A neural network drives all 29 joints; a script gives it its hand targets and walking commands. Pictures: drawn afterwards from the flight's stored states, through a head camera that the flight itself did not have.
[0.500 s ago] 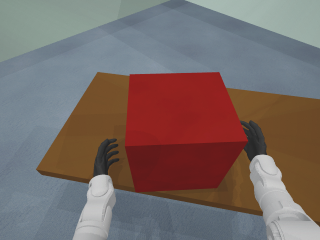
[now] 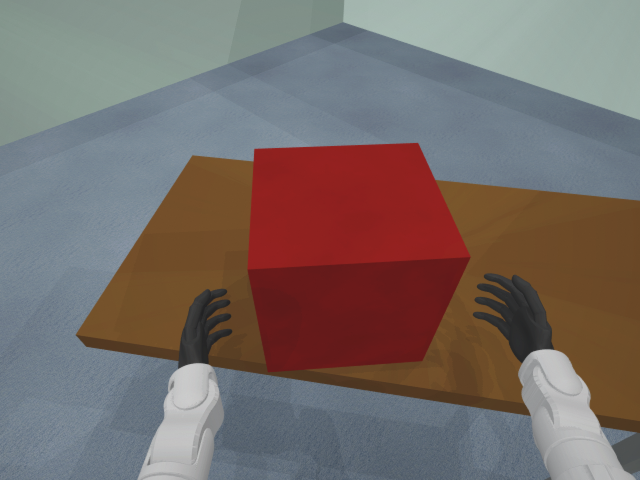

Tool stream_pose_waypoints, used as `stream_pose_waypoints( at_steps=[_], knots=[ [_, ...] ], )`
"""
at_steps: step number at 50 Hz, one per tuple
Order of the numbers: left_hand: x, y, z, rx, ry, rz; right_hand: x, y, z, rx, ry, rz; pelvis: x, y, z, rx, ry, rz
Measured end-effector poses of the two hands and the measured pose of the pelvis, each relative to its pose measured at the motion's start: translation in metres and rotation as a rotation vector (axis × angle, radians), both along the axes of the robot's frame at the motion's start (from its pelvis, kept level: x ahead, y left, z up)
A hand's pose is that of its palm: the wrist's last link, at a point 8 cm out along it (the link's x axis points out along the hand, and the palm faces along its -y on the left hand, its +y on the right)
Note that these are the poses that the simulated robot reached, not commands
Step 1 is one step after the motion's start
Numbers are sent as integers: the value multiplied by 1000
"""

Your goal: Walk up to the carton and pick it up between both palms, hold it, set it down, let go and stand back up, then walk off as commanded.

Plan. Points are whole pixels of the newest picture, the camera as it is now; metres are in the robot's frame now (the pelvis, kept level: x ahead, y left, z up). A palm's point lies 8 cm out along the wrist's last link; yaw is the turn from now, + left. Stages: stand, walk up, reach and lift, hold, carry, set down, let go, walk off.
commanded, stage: set down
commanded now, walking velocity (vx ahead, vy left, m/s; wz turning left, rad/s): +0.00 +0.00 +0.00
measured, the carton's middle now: (341, 259) +0.42 +0.00 +0.03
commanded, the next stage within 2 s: none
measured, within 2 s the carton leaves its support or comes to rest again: neither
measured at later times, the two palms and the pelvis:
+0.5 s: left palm (181, 400) +0.20 +0.18 +0.02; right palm (551, 403) +0.23 -0.25 +0.01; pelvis +0.00 +0.00 +0.00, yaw +0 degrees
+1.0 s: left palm (177, 406) +0.20 +0.19 +0.01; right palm (549, 413) +0.22 -0.25 +0.00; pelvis +0.00 +0.00 +0.00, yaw +0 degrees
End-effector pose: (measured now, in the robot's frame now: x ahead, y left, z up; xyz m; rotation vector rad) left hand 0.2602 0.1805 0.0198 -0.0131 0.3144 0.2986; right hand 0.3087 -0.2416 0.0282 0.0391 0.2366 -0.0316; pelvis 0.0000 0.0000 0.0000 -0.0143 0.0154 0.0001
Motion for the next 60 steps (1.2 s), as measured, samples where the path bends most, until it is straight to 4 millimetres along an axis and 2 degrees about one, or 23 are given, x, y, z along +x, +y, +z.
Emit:
stream_pose_waypoints(
  at_steps=[11, 23, 27, 41, 55, 60],
  knots=[
    [-35, 5, -1, -8, 1, 25, -39, -8, -12, -10, 22, -12, 0, 0, 0, 0, -1, 0],
    [-56, 3, -2, -11, 15, 30, -75, -10, -16, -16, 37, -8, -1, 0, 0, 1, -3, 0],
    [-57, 3, 1, -13, 6, 36, -77, -9, -13, -17, 27, -3, -2, -1, 0, 1, -3, 0],
    [-62, 7, -6, -4, 47, -10, -85, -9, -21, -19, 82, -2, -1, -1, 0, 1, -3, -1],
    [-58, 11, -12, -5, 93, -70, -81, -9, -25, -72, 137, 18, 4, 0, 0, 1, 4, 0],
    [-57, 13, -20, -1, 130, -89, -78, -9, -27, -94, 149, 17, 8, 0, 0, 1, 9, 0]
  ],
)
